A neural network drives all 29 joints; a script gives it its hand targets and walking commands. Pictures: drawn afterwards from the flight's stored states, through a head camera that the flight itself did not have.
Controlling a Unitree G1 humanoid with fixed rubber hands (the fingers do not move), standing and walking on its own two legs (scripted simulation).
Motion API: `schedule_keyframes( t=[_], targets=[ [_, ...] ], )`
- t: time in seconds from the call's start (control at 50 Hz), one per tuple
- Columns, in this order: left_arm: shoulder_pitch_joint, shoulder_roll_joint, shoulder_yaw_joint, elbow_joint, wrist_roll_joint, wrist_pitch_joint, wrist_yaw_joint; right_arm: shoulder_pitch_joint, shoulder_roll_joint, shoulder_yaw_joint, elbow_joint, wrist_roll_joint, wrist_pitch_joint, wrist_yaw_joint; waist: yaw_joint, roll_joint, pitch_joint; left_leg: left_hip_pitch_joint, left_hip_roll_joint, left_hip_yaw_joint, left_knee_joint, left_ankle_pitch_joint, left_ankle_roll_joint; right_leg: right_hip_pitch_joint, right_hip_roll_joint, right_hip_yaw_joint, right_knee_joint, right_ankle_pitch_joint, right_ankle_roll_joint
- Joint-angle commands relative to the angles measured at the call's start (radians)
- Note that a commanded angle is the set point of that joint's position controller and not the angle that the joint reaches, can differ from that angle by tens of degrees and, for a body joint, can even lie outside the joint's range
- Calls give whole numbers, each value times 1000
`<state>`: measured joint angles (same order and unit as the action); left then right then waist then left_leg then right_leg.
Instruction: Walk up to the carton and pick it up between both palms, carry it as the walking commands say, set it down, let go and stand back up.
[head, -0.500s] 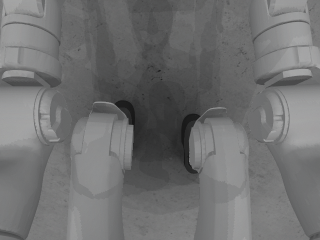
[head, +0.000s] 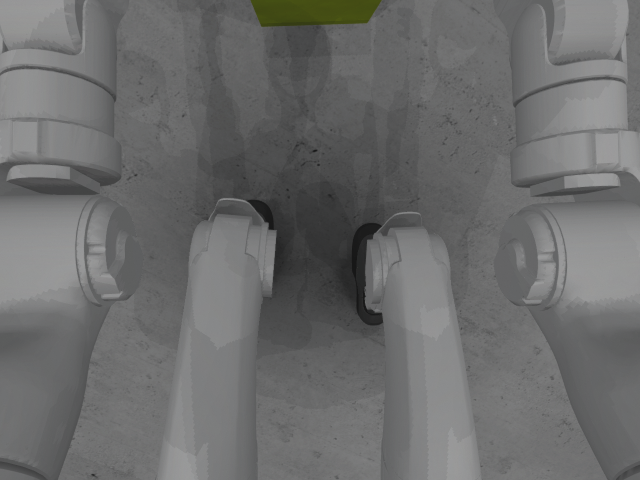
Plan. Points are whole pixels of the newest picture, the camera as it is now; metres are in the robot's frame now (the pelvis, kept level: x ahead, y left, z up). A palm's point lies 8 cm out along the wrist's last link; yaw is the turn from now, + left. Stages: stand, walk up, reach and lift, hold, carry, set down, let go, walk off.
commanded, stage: set down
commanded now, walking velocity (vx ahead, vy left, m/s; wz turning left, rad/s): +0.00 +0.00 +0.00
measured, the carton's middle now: out of the picture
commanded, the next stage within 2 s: let go in 0.68 s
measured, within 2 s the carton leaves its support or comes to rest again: neither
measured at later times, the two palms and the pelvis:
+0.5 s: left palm out of the picture +0.56 +0.23 +0.03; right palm out of the picture +0.58 -0.12 +0.03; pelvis +0.01 +0.00 +0.12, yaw +1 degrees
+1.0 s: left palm out of the picture +0.51 +0.25 +0.07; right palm out of the picture +0.53 -0.15 +0.07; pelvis +0.09 +0.01 +0.21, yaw +1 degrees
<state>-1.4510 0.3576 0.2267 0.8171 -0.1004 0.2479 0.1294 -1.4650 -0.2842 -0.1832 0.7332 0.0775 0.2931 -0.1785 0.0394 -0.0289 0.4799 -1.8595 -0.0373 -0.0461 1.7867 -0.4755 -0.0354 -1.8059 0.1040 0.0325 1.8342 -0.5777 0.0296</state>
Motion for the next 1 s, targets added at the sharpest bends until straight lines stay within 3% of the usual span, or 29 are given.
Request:
schedule_keyframes(
  t=[0.0, 0.04, 0.06, 0.12, 0.22, 0.24, 0.26, 0.3, 0.32, 0.34, 0.38, 0.42, 0.44, 0.46, 0.48, 0.5, 0.52, 0.56, 0.58, 0.6, 0.62, 0.66, 0.68, 0.74, 0.82, 0.88, 0.9, 0.94, 0.98],
  targets=[
    [-214, 130, 10, -209, -19, 22, 15, -238, -133, 32, -73, 27, 13, -7, 35, 37, -2007, 881, -60, 118, -202, 351, 11, 541, 24, -98, -254, 256, 2],
    [-220, 89, -16, -210, -38, 34, 12, -254, -127, 33, -99, 34, 18, 4, 21, 61, -1993, 933, -59, 100, -251, 323, 12, 545, 23, -105, -304, 226, -6],
    [-210, 94, -4, -193, -27, 28, 7, -287, -115, 41, -146, 49, 13, 4, 51, 68, -2005, 944, -58, 109, -249, 352, 17, 553, 21, -94, -312, 241, -3],
    [-195, 55, -15, -212, -32, 44, 8, -247, -147, 0, -137, 18, 13, 7, 0, 50, -2119, 1067, -60, 90, -308, 426, 3, 620, 33, -123, -352, 307, 2],
    [-169, 92, 20, -234, 3, 48, 15, -211, -150, -6, -136, 6, 18, 9, 27, 72, -2117, 1131, -61, 91, -376, 481, 6, 681, 27, -102, -434, 364, -2],
    [-187, 86, 2, -295, -10, 43, 18, -220, -162, -11, -164, 1, 16, 15, -2, 56, -2132, 1160, -66, 92, -391, 504, -1, 721, 31, -101, -450, 390, -1],
    [-183, 106, 8, -234, -3, 40, 5, -243, -112, 27, -176, 43, 18, 22, 56, 71, -2038, 1151, -56, 89, -429, 481, 16, 672, 24, -93, -486, 343, 4],
    [-184, 70, -16, -252, -15, 40, -3, -228, -110, 15, -162, 16, 13, 29, 11, 60, -2029, 1166, -55, 81, -475, 446, 9, 752, 24, -99, -538, 339, -3],
    [-198, 91, 9, -299, -3, 37, -2, -227, -126, 3, -187, 36, 14, 28, 34, 105, -2070, 1188, -57, 101, -476, 466, 5, 773, 17, -76, -550, 366, -6],
    [-206, 82, -14, -289, -10, 38, -5, -198, -174, -25, -139, 6, 11, 27, -10, 115, -2087, 1228, -57, 90, -511, 504, -7, 791, 18, -90, -569, 407, -1],
    [-224, 114, 0, -269, -14, 38, 0, -219, -195, -42, -158, -25, 14, 25, -17, 63, -2093, 1277, -51, 77, -528, 525, -1, 800, 18, -97, -594, 391, 1],
    [-193, 113, 2, -178, 4, 47, -12, -265, -127, 15, -185, 25, 24, 31, 51, 60, -1996, 1243, -50, 94, -593, 438, 16, 841, 13, -74, -658, 319, 2],
    [-207, 74, -15, -179, -19, 48, -27, -247, -135, -5, -145, -5, 17, 36, 5, 49, -1960, 1233, -49, 81, -618, 434, 13, 866, 7, -75, -688, 321, 2],
    [-197, 80, 7, -230, -1, 43, -23, -191, -106, -10, -139, -7, 21, 37, 3, 60, -2021, 1283, -53, 101, -634, 430, 5, 937, 6, -79, -712, 336, 0],
    [-147, 82, 27, -90, 11, 46, -32, -155, -97, -12, -8, -22, 25, 44, 22, 19, -1873, 1203, -45, 91, -672, 377, 12, 884, -4, -79, -739, 292, 8],
    [-142, 80, 29, -133, 35, 30, -37, -159, -110, -39, -77, -46, 7, 43, -1, 50, -1874, 1243, -50, 93, -686, 441, 3, 876, 4, -77, -754, 351, 13],
    [-95, 48, 24, 4, 35, 33, -49, -104, -93, -60, 78, -73, 5, 52, -23, 33, -1745, 1185, -43, 83, -724, 393, 5, 850, -2, -74, -786, 301, 13],
    [5, -30, 62, 161, 109, -10, -83, -52, 0, -59, 148, -98, -29, 81, 5, 25, -1477, 1066, -35, 84, -746, 428, 6, 761, -11, -57, -829, 347, 18],
    [2, -35, 90, 182, 145, -31, -86, -72, -7, -107, 140, -120, -58, 94, 15, 41, -1374, 1035, -27, 71, -777, 382, 4, 686, -10, -64, -836, 298, 20],
    [3, -87, 88, 170, 158, -40, -101, -62, -2, -149, 148, -168, -71, 108, -40, 43, -1299, 1011, -25, 61, -787, 365, -3, 657, -7, -69, -860, 289, 17],
    [9, -49, 161, 150, 215, -68, -98, -68, 18, -171, 120, -177, -91, 102, 19, 0, -1265, 949, -26, 76, -796, 338, -1, 677, -16, -57, -869, 277, 27],
    [40, -74, 154, 88, 230, -115, -111, -42, 58, -194, 53, -211, -135, 107, 0, -3, -1253, 912, -24, 58, -818, 455, 1, 727, -16, -35, -887, 434, 28],
    [37, -63, 186, 86, 263, -130, -109, -16, 70, -204, 77, -209, -148, 107, 33, 14, -1243, 895, -29, 74, -838, 431, -7, 753, -29, -21, -914, 427, 29],
    [130, -66, 181, 159, 290, -123, -123, 97, 140, -177, 141, -234, -140, 112, -6, -29, -1331, 1045, -19, 53, -861, 539, 9, 782, -29, -37, -965, 472, 42],
    [370, -64, 208, 14, 357, -143, -112, 331, 115, -227, 26, -305, -166, 96, 25, -17, -1595, 1215, -35, 58, -894, 839, 11, 974, -12, -32, -972, 797, 49],
    [376, -72, 128, -269, 306, -164, -121, 412, 49, -188, -110, -283, -185, 86, -14, 64, -1731, 1527, -6, -16, -880, 1135, 15, 852, -11, -23, -1017, 907, 21],
    [410, -106, 115, -360, 288, -171, -120, 420, 34, -164, -236, -276, -193, 85, -15, 102, -1809, 1617, -10, -15, -895, 1144, 10, 899, -14, -18, -1024, 928, 11],
    [554, -54, 58, -502, 231, -170, -122, 518, 28, -89, -424, -222, -199, 92, -32, 23, -1948, 1680, 2, -28, -901, 1162, 22, 1070, -12, -12, -1016, 981, 9],
    [603, -99, 8, -460, 175, -152, -148, 614, 26, -43, -421, -178, -194, 110, -39, 121, -1836, 1771, 14, -43, -922, 1062, 16, 898, -31, -36, -1069, 802, 10]
  ],
)
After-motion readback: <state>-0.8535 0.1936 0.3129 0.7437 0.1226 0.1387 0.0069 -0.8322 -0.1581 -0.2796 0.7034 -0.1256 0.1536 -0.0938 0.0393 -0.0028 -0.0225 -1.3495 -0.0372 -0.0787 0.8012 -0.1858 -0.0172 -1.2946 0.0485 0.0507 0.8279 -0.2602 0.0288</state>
